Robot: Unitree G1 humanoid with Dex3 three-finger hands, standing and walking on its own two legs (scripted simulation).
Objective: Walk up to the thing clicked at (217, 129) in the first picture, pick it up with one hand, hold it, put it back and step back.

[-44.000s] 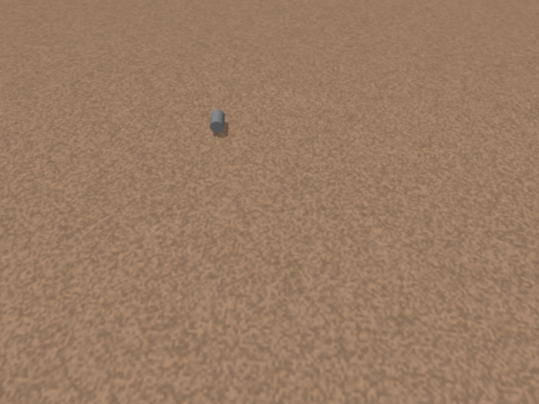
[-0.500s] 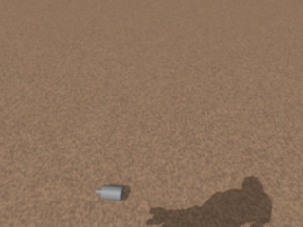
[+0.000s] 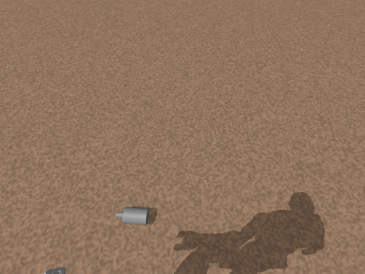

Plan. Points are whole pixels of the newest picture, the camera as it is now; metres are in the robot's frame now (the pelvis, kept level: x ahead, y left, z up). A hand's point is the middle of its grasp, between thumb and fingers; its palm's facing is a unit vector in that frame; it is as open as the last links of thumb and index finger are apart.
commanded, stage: step back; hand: left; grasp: from above
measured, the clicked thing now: (131, 215) +0.46 +0.27 -0.73
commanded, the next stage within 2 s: none
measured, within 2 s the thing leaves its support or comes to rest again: neither
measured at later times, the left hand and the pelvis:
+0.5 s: hand out of the picture +0.04 +0.32 -0.17, palm faces -0.10 -0.93 -0.36, open 7.4 cm; pelvis -0.08 +0.06 -0.01, yaw -4 degrees
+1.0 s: hand out of the picture -0.08 +0.29 -0.14, palm faces -0.04 -0.91 -0.40, open 7.4 cm; pelvis -0.22 +0.04 -0.01, yaw -1 degrees
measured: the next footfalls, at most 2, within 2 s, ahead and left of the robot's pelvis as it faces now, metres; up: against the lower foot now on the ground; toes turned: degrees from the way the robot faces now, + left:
right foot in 0.68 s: -0.13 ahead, -0.07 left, +0.00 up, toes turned -4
left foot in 1.04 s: -0.21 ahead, +0.15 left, +0.00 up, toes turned -3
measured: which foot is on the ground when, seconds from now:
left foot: down 0.00-0.70, up 0.72-1.00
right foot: down 0.00-0.20, up 0.22-0.66, down 0.68-1.00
